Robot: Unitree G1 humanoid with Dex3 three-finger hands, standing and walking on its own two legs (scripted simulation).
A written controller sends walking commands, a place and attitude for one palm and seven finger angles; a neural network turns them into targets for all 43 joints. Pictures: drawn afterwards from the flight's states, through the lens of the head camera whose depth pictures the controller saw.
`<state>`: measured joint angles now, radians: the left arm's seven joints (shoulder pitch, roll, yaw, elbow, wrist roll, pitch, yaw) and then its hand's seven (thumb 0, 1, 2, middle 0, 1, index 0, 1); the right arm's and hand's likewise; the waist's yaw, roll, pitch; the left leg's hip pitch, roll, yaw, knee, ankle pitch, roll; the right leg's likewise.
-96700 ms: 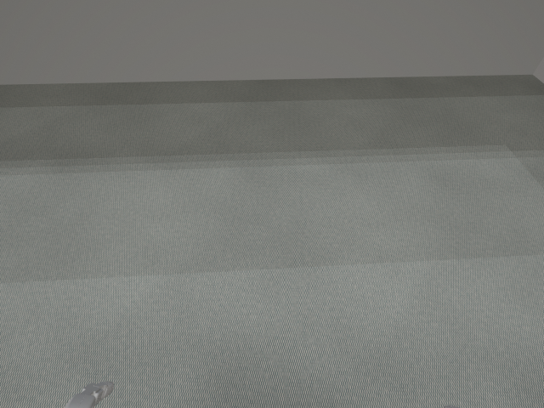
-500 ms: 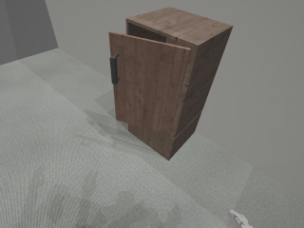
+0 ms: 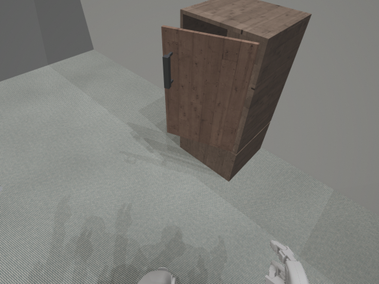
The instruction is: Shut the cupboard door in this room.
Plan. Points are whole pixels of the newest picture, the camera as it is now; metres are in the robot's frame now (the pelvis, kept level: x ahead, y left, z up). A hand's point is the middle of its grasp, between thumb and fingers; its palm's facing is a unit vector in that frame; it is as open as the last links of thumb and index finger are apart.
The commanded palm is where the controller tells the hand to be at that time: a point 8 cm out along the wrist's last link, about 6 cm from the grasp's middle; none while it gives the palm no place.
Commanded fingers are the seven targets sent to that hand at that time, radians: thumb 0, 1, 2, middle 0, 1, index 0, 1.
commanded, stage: stop stepping back and stand still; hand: left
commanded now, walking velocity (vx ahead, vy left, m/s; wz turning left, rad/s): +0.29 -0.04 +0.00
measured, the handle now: (169, 70) +0.96 +0.17 -0.04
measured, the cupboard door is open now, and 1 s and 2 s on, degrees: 21 21 21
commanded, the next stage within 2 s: let the arm hang, fingers relaxed in 0.90 s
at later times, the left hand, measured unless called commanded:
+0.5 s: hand (6, 165) +0.22 +0.29 +0.21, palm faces +0.40 -0.69 -0.60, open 7.4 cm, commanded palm +0.15 +0.34 +0.19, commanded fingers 0.00 0.90 0.90 -0.20 -0.30 -0.20 -0.30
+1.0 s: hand (7, 163) +0.24 +0.32 +0.18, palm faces +0.43 -0.74 -0.51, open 7.4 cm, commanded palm none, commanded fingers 0.00 0.90 0.90 -0.20 -0.30 -0.20 -0.30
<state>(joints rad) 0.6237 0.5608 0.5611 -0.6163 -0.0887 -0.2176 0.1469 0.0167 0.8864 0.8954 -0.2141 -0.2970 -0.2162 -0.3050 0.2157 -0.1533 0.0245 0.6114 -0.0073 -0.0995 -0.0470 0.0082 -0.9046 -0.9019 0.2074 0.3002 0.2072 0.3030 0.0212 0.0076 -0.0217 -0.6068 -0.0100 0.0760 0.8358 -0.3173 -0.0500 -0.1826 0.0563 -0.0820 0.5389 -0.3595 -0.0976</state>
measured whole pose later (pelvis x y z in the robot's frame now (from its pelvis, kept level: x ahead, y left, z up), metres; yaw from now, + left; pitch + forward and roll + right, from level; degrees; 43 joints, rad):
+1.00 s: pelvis +0.04 +0.05 +0.01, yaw +1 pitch +2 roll -1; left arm 0.57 0.44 0.44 -0.47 -0.06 -0.18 0.17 0.01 0.89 0.90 -0.21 -0.30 -0.21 -0.30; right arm 0.18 -0.18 0.02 0.58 0.01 -0.06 -0.06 0.01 -0.91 -0.90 0.21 0.30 0.21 0.30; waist -0.01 0.03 -0.01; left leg -0.29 0.05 0.08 0.52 -0.25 0.00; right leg -0.22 0.03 -0.08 0.47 -0.28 -0.04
